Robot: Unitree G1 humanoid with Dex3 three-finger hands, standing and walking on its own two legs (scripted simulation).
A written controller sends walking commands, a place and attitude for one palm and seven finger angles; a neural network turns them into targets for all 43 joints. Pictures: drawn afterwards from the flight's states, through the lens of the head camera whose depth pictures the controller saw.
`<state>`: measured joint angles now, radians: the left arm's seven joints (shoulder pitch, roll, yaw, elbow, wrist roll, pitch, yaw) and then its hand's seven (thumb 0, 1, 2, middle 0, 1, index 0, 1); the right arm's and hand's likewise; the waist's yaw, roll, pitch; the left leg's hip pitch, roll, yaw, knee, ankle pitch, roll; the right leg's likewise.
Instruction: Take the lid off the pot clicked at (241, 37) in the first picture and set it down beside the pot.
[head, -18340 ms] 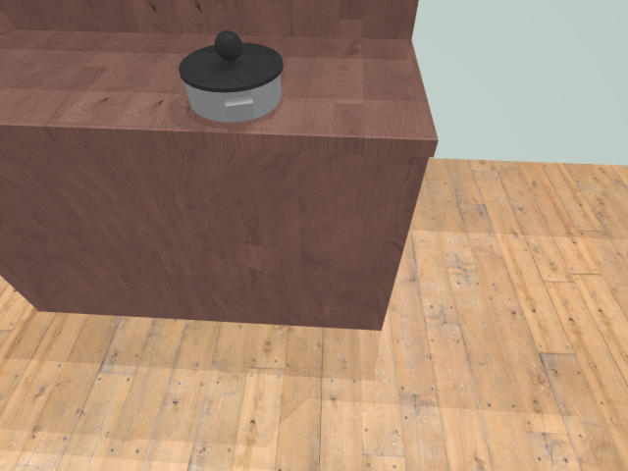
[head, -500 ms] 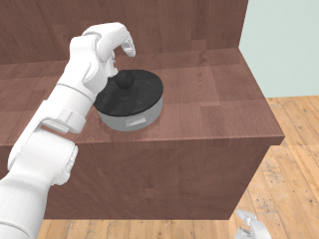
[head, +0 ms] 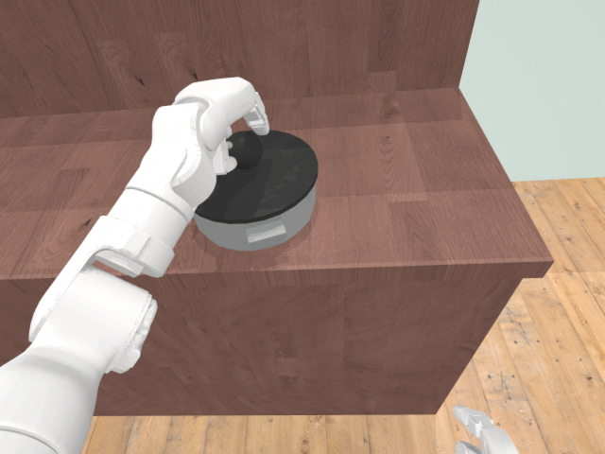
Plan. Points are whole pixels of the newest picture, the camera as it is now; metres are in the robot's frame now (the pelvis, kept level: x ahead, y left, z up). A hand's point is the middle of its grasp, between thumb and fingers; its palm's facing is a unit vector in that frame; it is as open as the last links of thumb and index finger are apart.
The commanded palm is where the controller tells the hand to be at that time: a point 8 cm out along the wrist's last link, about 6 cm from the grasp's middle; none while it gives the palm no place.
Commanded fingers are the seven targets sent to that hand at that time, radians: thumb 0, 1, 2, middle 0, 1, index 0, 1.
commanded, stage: lower the open fingers around the knob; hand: left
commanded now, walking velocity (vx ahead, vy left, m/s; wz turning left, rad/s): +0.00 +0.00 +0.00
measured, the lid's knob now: (243, 150) +0.49 +0.09 +0.17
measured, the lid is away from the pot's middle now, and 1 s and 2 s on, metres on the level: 0.00 0.00 0.00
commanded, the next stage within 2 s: close the fingers and squeeze the knob in 0.56 s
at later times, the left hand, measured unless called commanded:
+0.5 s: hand (238, 157) +0.46 +0.09 +0.18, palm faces -0.27 -0.08 -0.96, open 10.3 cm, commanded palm +0.44 +0.10 +0.25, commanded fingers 0.00 -0.45 1.74 -0.87 -0.08 -0.87 -0.08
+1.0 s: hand (242, 157) +0.46 +0.09 +0.18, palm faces -0.28 -0.06 -0.96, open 9.7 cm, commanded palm +0.44 +0.09 +0.25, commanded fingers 0.00 -0.07 1.23 -0.71 -0.56 -0.71 -0.56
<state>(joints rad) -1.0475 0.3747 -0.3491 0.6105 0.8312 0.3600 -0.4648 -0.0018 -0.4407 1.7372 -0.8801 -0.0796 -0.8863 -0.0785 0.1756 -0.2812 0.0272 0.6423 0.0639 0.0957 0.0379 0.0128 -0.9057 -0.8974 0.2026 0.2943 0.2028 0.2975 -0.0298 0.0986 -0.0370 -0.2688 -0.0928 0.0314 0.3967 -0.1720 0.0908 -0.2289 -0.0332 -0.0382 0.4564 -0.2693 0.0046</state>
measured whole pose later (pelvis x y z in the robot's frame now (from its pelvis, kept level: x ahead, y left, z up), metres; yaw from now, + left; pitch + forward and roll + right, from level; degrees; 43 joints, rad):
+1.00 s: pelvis +0.01 -0.01 +0.00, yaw +0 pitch +3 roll +1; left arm -1.02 0.34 -0.35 0.69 0.83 0.36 -0.42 0.00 -0.19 1.31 -0.80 -0.23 -0.81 -0.22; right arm 0.17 -0.29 0.02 0.66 0.06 0.11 0.03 0.01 -0.91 -0.90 0.20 0.29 0.20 0.30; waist -0.04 0.10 -0.04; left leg -0.26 -0.08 0.02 0.40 -0.19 0.07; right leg -0.22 -0.02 -0.05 0.45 -0.28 -0.01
